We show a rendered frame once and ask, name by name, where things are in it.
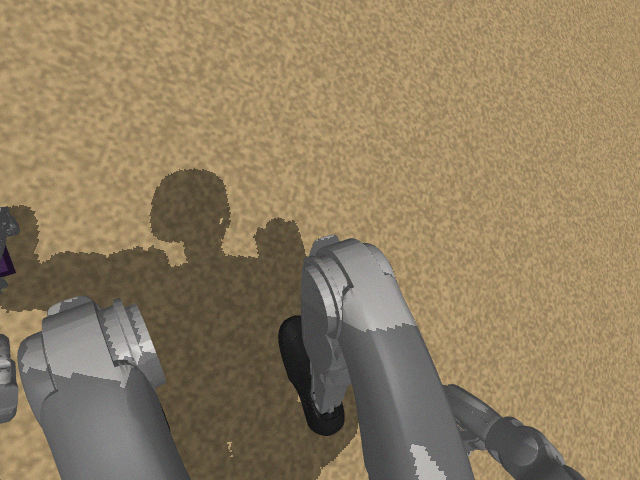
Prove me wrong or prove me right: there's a left robot arm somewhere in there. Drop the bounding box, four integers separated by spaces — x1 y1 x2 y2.
0 334 18 424

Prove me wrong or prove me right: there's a right robot hand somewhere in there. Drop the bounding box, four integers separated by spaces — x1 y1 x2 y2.
443 384 503 456

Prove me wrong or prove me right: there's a right robot arm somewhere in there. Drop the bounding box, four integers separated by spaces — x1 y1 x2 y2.
485 416 586 480

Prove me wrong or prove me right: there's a left robot hand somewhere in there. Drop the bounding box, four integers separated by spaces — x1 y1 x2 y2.
0 207 20 294

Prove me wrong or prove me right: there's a right robot foot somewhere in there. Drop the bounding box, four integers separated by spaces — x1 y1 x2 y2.
278 315 345 436

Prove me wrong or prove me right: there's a small box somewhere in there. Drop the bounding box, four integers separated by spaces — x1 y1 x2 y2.
0 245 16 277

